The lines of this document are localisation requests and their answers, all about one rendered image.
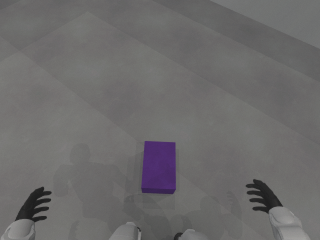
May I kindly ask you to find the right robot shin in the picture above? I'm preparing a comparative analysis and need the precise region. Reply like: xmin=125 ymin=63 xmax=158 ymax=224
xmin=182 ymin=229 xmax=195 ymax=235

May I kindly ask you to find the robot left hand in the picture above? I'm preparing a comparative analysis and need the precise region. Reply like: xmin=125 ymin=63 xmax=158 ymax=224
xmin=15 ymin=187 xmax=52 ymax=222

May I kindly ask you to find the robot left forearm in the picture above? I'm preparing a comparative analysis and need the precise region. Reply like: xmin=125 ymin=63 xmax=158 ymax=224
xmin=0 ymin=219 xmax=36 ymax=240

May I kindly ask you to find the robot right hand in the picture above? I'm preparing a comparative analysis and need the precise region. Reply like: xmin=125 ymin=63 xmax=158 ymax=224
xmin=246 ymin=179 xmax=283 ymax=214

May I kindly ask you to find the robot right forearm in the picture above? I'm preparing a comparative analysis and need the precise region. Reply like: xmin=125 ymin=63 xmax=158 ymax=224
xmin=268 ymin=206 xmax=312 ymax=240

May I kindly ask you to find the left robot thigh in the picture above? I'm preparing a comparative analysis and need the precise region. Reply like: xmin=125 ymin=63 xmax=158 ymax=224
xmin=109 ymin=224 xmax=142 ymax=240

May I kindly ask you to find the carton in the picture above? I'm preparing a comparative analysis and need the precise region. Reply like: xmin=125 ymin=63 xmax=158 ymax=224
xmin=141 ymin=141 xmax=176 ymax=194

